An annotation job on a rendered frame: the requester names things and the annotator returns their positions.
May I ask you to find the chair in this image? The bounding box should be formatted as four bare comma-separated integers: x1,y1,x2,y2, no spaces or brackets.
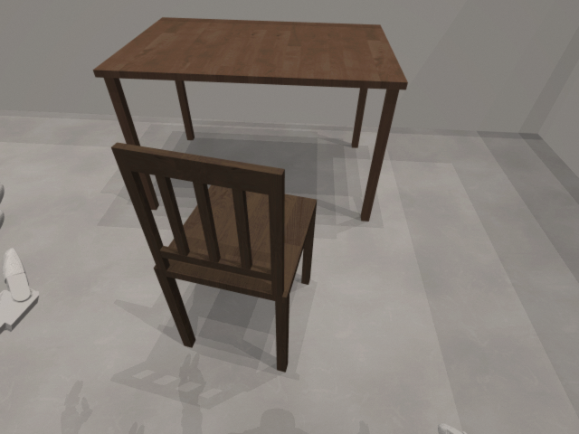
111,143,317,372

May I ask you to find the robot left hand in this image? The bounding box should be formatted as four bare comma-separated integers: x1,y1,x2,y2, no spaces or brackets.
0,183,39,334

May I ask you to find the table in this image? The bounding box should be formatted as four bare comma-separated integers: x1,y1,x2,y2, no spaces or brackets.
93,17,408,222

